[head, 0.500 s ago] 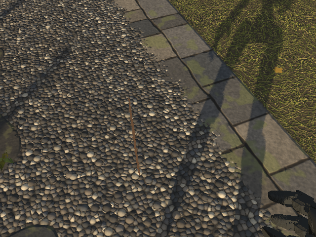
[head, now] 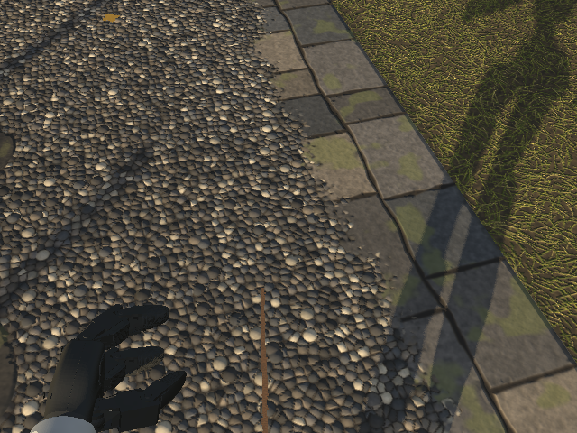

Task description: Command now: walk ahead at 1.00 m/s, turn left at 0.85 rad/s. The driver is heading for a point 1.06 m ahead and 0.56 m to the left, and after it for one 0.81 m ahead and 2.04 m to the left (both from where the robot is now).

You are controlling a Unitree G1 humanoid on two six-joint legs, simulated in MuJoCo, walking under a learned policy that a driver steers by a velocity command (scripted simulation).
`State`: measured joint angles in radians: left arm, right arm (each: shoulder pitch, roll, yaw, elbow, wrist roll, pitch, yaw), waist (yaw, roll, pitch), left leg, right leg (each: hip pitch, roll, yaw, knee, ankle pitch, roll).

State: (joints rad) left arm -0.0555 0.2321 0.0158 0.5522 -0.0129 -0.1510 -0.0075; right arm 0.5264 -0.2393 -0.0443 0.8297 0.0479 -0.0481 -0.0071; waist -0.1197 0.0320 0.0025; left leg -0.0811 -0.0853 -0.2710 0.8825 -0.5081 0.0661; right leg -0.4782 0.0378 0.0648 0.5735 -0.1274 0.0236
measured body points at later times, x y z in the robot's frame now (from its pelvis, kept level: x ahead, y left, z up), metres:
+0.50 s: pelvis +0.42 +0.10 -0.01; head +0.44 +0.13 +0.44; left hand +0.42 +0.40 -0.11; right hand +0.66 -0.09 -0.10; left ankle +0.47 +0.17 -0.72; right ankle +0.35 -0.13 -0.59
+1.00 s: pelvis +0.82 +0.27 +0.02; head +0.82 +0.29 +0.46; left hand +0.63 +0.50 -0.09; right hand +1.13 +0.23 -0.07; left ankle +0.70 +0.30 -0.61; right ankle +0.94 +0.20 -0.72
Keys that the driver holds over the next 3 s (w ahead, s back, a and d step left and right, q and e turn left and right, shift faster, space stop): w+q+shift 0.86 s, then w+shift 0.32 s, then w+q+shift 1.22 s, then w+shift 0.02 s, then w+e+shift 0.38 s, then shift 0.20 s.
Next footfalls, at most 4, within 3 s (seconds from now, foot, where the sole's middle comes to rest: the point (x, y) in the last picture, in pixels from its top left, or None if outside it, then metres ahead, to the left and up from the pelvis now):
0.38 left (188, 431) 0.51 0.19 -0.75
0.82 right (169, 266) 0.96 0.24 -0.75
1.34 left None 0.97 0.76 -0.75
1.78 right None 1.28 1.12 -0.75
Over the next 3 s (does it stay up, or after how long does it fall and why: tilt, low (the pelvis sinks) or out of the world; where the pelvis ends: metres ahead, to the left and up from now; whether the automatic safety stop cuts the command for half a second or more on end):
stays up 0.78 1.94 0.03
